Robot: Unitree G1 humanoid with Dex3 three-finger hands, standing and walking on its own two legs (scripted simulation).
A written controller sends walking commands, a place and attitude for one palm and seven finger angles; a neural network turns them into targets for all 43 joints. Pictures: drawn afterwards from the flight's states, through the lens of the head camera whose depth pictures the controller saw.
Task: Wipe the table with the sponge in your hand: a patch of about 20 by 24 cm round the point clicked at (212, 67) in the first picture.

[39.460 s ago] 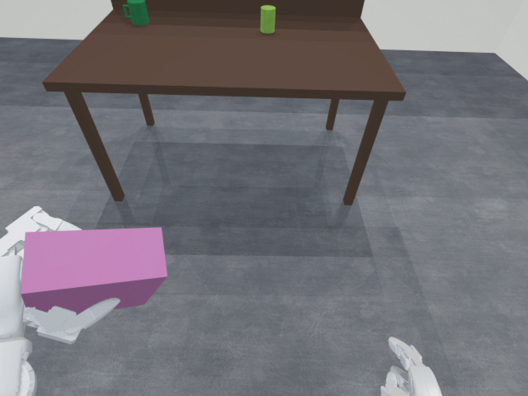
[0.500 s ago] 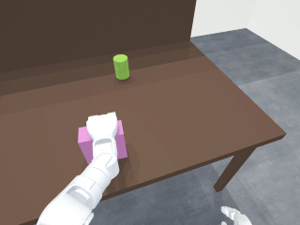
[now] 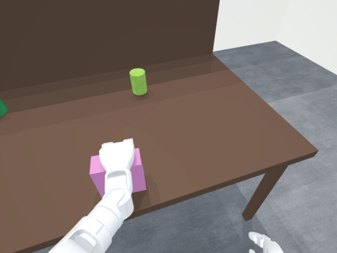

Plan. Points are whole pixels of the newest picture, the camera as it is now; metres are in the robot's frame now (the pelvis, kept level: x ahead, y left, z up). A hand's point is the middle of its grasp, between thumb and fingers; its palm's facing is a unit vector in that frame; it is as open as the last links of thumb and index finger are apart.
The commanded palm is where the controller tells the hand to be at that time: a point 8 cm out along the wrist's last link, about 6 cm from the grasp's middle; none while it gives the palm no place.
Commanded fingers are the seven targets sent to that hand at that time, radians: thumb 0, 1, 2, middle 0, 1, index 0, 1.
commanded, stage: wipe back along the third lane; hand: left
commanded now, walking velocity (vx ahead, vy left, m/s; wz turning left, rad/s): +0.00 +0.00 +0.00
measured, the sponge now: (121, 178) +0.34 +0.17 -0.05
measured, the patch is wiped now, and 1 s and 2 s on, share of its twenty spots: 1.00 1.00 1.00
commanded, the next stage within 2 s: slide back across to the middle lane in 1.06 s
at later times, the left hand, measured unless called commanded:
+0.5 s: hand (122, 174) +0.32 +0.16 +0.00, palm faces -0.04 -0.03 -1.00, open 10.1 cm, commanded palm +0.28 +0.14 +0.03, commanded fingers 0.00 0.10 1.30 -1.20 -1.60 -1.20 -1.60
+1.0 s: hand (122, 175) +0.32 +0.16 +0.00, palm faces -0.03 -0.02 -1.00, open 10.1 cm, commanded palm +0.27 +0.14 +0.03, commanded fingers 0.00 0.10 1.30 -1.20 -1.60 -1.20 -1.60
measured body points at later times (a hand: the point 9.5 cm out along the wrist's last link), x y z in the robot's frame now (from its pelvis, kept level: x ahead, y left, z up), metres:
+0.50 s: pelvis -0.01 -0.01 +0.00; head -0.02 -0.02 +0.45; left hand +0.32 +0.16 +0.06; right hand +0.19 -0.22 -0.10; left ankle +0.01 +0.12 -0.73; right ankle -0.03 -0.11 -0.73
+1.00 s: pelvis -0.02 -0.01 +0.00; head -0.03 -0.03 +0.45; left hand +0.31 +0.15 +0.06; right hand +0.16 -0.24 -0.11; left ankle +0.01 +0.12 -0.73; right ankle -0.03 -0.11 -0.73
